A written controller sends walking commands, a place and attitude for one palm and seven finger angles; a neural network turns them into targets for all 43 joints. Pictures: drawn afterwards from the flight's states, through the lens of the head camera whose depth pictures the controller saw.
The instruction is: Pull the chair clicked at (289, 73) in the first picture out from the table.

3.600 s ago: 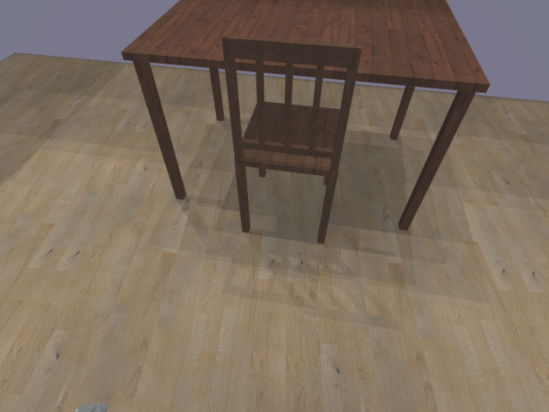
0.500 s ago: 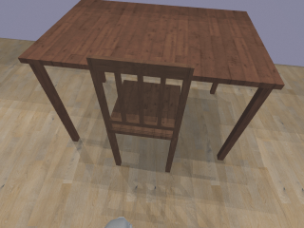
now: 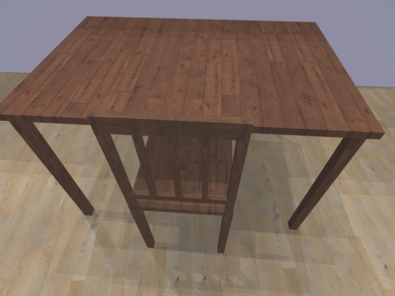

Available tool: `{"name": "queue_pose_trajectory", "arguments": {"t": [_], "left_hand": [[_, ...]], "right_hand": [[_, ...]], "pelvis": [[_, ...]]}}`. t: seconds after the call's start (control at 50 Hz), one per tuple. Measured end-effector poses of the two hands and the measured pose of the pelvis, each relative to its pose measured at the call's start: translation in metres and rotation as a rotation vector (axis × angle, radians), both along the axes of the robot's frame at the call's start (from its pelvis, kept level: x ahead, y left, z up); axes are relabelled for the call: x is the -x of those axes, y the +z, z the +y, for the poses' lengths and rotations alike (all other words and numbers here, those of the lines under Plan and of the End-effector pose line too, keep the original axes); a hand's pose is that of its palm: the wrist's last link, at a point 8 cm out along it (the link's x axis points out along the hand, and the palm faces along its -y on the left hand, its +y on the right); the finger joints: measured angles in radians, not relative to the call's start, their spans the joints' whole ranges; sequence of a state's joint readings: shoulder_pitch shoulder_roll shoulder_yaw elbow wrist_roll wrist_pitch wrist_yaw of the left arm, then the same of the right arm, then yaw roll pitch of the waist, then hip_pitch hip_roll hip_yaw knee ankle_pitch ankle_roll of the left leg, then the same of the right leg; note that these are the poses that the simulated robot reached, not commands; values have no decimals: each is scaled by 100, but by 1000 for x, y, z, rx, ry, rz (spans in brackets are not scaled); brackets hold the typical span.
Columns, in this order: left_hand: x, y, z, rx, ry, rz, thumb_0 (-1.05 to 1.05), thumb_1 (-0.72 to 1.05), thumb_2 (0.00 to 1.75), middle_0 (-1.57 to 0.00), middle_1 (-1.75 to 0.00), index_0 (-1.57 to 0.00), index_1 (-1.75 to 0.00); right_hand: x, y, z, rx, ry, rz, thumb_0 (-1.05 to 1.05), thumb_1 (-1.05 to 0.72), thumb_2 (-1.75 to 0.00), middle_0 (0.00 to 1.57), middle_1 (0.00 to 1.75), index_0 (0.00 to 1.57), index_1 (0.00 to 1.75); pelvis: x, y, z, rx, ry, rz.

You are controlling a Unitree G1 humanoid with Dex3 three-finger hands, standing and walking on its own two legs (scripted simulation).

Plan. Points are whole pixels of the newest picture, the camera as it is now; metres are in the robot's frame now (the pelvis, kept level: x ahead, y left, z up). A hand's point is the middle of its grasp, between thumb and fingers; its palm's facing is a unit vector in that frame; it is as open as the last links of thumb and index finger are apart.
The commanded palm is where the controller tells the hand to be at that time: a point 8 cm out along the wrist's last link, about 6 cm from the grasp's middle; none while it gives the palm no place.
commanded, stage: come to a stop and stand still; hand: left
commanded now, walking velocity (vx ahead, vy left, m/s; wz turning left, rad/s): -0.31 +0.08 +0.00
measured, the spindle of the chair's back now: (175, 169) +0.47 +0.09 -0.09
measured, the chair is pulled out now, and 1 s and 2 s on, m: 0.00 0.00 0.00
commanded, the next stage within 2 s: look again from close up in 0.84 s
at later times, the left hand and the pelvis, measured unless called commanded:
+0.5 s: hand out of the picture +0.01 +0.26 -0.18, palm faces +0.03 -0.97 -0.22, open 7.4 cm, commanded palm none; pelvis -0.02 +0.06 +0.00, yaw +0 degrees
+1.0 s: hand out of the picture -0.04 +0.23 -0.18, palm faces +0.00 -0.99 -0.13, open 7.4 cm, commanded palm none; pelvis -0.03 +0.07 +0.00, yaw -1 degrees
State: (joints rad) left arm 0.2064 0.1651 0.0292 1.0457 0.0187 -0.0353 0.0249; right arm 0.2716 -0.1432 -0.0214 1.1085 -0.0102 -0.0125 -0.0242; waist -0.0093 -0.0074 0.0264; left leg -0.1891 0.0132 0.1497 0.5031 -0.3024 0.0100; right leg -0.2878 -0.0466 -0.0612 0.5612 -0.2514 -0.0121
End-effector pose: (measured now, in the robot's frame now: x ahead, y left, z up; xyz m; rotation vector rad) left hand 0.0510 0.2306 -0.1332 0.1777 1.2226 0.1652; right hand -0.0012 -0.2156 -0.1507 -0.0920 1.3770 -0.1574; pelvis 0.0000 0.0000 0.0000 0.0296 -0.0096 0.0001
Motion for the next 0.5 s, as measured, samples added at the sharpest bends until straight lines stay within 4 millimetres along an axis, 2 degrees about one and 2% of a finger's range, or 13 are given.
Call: {"name": "queue_pose_trajectory", "arguments": {"t": [0.08, 0.18, 0.28, 0.34, 0.4, 0.5], "left_hand": [[-16, 3, -7, -3, -9, 15, 0, 93, 90, -19, -30, -19, -30], [-19, 0, -4, 0, 22, 13, 0, 92, 89, -20, -30, -20, -30], [-1, -6, 16, 9, 44, 31, 0, 92, 89, -20, -30, -20, -30], [13, -16, 34, 16, 44, 46, 0, 92, 89, -20, -30, -20, -30], [25, -21, 53, 12, 35, 46, 0, 91, 89, -20, -30, -20, -30], [49, -11, 78, 1, 12, 59, 0, 91, 89, -20, -30, -20, -30]], "right_hand": [[-3, 0, 3, -20, -28, 35, 1, -91, -90, 20, 30, 20, 30], [-9, 2, 0, 6, -14, 62, 1, -91, -90, 20, 30, 20, 30], [-25, 11, 0, 65, 8, 13, 1, -91, -90, 20, 30, 20, 30], [-32, 15, 6, 98, 15, -58, 1, -91, -90, 20, 30, 20, 30], [-36, 18, 17, 117, 32, -138, 1, -91, -90, 20, 30, 20, 30], [-37, 24, 40, 104, 68, -220, 1, -91, -90, 20, 30, 20, 30]], "pelvis": [[-12, 3, -5, 10, 8, 9], [-8, 2, -1, 20, 17, 3], [6, 2, 16, 26, 21, -5], [13, -4, 31, 42, 19, -11], [17, -8, 48, 43, 12, -30], [25, -5, 65, 50, -4, -33]]}}
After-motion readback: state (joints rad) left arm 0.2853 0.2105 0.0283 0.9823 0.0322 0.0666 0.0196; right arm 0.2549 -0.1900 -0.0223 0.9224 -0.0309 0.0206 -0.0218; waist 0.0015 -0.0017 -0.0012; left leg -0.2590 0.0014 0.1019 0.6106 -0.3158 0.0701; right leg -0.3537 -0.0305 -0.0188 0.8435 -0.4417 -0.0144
